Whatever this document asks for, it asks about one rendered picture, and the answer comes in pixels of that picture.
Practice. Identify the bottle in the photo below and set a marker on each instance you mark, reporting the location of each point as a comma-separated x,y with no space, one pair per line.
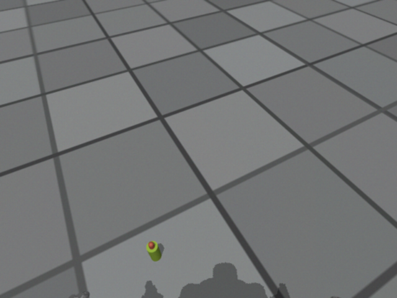
153,250

